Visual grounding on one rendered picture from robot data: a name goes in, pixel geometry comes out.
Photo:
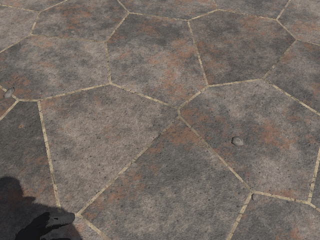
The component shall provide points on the left robot hand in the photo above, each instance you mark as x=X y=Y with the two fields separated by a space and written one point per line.
x=45 y=223

